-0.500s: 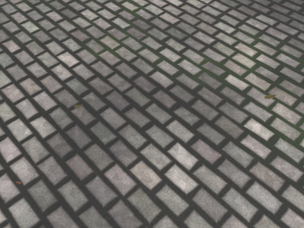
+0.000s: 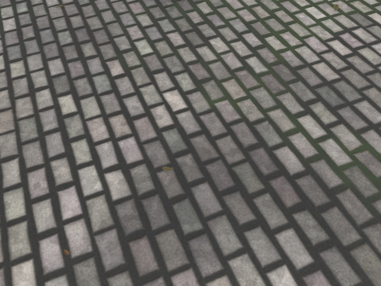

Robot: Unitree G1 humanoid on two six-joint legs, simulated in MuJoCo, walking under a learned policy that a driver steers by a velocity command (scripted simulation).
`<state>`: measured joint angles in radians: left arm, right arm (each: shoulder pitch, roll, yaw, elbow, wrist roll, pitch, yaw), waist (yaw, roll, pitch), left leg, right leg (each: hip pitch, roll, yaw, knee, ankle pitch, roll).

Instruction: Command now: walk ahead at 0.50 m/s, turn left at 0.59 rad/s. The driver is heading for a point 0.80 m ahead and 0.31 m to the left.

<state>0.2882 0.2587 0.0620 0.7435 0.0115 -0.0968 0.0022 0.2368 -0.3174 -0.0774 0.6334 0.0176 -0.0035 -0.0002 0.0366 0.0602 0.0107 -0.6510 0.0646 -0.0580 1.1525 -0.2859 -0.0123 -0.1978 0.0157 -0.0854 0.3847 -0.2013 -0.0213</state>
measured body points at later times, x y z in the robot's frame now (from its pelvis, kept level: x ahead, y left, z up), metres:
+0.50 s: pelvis +0.25 +0.09 +0.00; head +0.28 +0.12 +0.45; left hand +0.35 +0.40 -0.09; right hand +0.43 -0.15 -0.10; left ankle +0.25 +0.16 -0.74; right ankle +0.35 -0.07 -0.66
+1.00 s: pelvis +0.52 +0.14 +0.00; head +0.55 +0.14 +0.45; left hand +0.44 +0.41 -0.11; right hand +0.79 -0.02 -0.10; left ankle +0.48 +0.28 -0.67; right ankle +0.58 +0.05 -0.74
